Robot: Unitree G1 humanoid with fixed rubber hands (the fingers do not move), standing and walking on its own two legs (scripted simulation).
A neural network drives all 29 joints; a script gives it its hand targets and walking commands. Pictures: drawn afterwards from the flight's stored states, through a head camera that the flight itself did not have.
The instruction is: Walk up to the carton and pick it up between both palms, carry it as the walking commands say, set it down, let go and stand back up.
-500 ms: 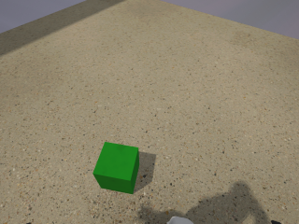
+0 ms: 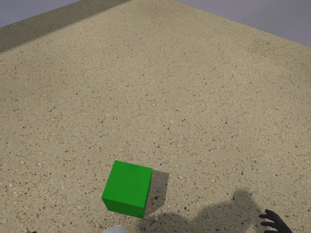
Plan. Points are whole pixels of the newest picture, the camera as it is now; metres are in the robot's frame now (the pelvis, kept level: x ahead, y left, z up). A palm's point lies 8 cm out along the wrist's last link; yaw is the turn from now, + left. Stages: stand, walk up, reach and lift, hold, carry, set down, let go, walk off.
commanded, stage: walk up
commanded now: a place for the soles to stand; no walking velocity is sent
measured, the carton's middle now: (129, 190) +0.41 +0.11 -0.62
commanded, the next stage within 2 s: none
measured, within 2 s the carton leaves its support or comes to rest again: neither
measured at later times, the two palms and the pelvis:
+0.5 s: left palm out of the picture +0.12 +0.34 -0.06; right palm out of the picture +0.12 -0.35 -0.06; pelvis +0.01 +0.00 +0.02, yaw -3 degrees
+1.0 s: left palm out of the picture +0.05 +0.50 -0.07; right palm out of the picture +0.06 -0.19 -0.10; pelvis -0.03 +0.15 -0.01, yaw -6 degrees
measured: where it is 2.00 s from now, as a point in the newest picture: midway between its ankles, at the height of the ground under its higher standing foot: outside the picture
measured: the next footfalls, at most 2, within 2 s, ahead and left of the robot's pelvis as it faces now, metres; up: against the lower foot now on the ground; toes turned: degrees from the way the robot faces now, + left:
left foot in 0.74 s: +0.07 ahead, +0.24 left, +0.00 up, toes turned -4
right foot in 0.94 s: +0.03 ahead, +0.07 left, +0.00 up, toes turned -3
